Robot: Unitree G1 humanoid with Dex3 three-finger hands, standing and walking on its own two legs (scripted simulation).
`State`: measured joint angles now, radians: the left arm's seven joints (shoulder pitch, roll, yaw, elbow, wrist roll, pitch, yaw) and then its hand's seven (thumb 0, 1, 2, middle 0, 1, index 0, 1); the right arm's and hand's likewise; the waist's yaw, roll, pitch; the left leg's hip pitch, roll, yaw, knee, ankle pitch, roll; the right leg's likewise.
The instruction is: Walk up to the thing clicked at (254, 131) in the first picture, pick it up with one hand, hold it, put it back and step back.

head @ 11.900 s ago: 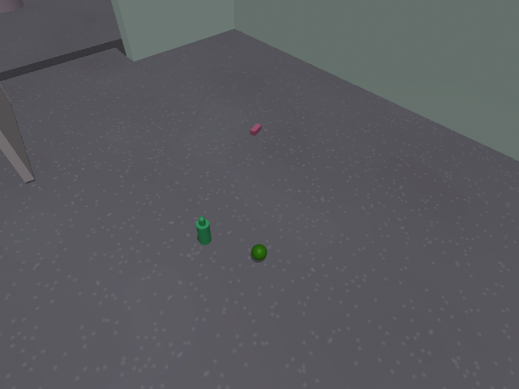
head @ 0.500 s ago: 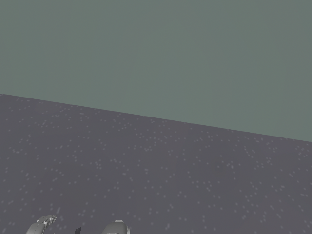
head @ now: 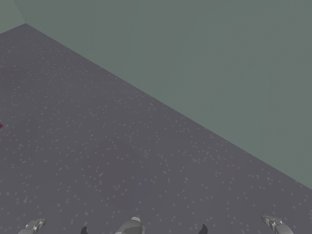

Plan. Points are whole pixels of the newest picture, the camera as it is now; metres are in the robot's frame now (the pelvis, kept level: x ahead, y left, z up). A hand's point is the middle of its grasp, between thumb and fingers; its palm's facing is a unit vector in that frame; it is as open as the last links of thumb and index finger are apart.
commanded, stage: walk up
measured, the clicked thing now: out of the picture +0.89 +1.26 -0.74
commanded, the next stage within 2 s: none
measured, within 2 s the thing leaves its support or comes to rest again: neither
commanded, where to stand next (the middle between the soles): +0.10 +0.06 m, yaw +66 degrees
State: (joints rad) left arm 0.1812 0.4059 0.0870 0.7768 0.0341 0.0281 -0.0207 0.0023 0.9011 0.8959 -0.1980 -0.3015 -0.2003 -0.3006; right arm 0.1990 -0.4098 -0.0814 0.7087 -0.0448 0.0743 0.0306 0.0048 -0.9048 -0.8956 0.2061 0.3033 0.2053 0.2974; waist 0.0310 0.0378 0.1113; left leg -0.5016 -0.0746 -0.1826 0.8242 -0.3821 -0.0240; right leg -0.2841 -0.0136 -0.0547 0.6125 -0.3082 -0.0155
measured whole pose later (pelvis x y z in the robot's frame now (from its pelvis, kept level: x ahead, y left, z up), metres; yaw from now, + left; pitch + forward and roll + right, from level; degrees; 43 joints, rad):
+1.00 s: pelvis +0.05 -0.02 -0.01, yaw +47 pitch -1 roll +2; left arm 0.24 0.46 0.08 0.71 0.04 -0.01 -0.02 0.00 0.89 0.90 -0.20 -0.30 -0.21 -0.30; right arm 0.31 -0.44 -0.08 0.75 -0.02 0.05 0.05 0.00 -0.91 -0.90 0.21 0.30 0.21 0.30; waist 0.04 0.00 0.11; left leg -0.43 0.02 -0.04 0.88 -0.44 -0.04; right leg -0.35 -0.21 -0.20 0.71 -0.32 0.00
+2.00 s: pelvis +0.05 -0.02 -0.01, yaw +68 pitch -3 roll -1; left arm 0.24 0.39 0.03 0.94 0.02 0.00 -0.02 0.00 0.90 0.90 -0.20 -0.30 -0.20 -0.30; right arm 0.20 -0.38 -0.01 0.95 0.00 -0.01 0.00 0.00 -0.90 -0.90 0.21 0.30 0.21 0.30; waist 0.02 -0.01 0.07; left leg -0.34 0.00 -0.07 0.71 -0.34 -0.01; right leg -0.31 -0.06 -0.06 0.68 -0.32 0.02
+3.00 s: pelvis +0.07 -0.01 +0.02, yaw +69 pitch -2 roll +0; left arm 0.09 0.35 0.01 1.15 0.01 -0.01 -0.01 0.00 0.90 0.90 -0.20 -0.30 -0.20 -0.30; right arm 0.05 -0.34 0.00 1.14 -0.01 0.00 0.01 0.00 -0.91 -0.90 0.21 0.30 0.21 0.30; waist 0.02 0.00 0.06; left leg -0.14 0.02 -0.08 0.33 -0.15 -0.04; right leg -0.13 -0.04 -0.08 0.34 -0.18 0.01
